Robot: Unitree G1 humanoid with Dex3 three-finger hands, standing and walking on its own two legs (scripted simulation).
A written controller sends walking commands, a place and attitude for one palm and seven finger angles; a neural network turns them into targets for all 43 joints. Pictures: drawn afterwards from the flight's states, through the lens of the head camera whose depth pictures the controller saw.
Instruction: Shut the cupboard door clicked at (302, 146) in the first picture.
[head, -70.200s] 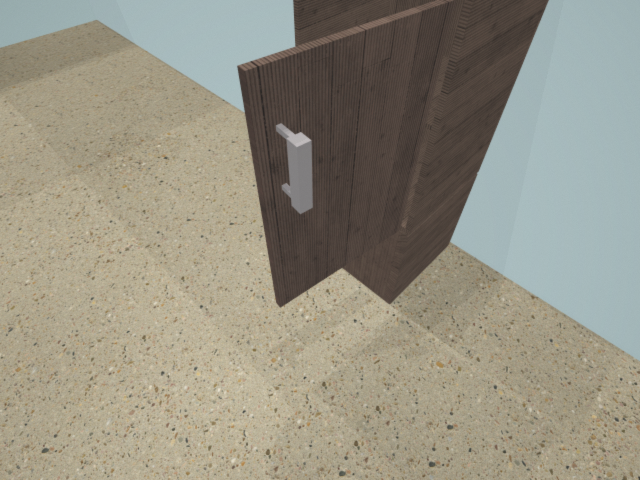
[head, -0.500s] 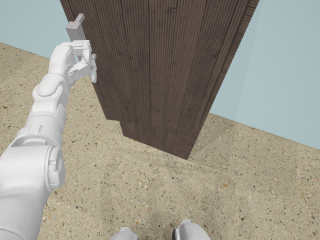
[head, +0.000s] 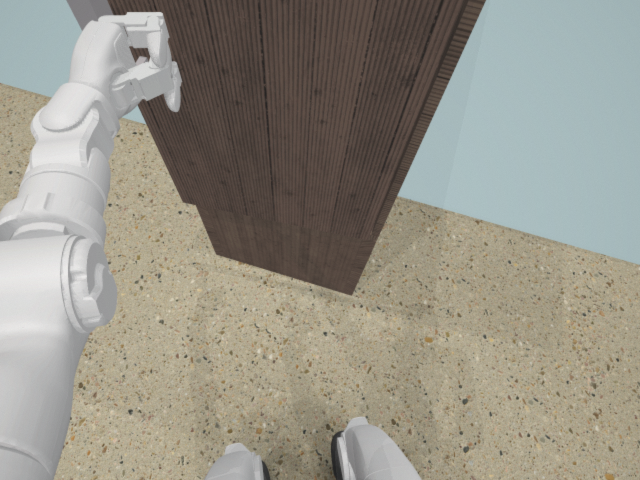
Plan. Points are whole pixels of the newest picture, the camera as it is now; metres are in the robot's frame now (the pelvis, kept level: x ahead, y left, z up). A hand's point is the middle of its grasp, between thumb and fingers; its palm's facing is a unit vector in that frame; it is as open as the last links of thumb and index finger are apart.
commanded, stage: push the door shut along its arc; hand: left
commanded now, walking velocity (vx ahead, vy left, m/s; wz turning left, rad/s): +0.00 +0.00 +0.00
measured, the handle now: (116, 33) +0.63 +0.16 +0.13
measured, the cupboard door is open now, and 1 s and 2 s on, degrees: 5 0 0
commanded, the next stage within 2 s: pull the fist back off the door in 0.64 s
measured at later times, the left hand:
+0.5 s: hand (200, 49) +0.58 +0.06 +0.14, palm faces -0.38 -0.92 -0.01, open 3.1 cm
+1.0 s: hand (221, 37) +0.61 +0.04 +0.14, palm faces +0.06 -1.00 -0.07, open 3.0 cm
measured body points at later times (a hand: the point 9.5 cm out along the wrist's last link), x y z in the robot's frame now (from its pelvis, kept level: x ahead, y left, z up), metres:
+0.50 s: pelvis +0.00 -0.01 -0.01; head +0.16 -0.01 +0.41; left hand +0.60 +0.11 +0.15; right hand -0.06 -0.27 -0.11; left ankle +0.00 +0.11 -0.69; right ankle +0.02 -0.13 -0.69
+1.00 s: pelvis -0.01 -0.01 -0.02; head +0.16 +0.00 +0.40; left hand +0.60 +0.09 +0.14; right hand -0.08 -0.24 -0.12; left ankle +0.00 +0.11 -0.69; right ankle +0.02 -0.13 -0.69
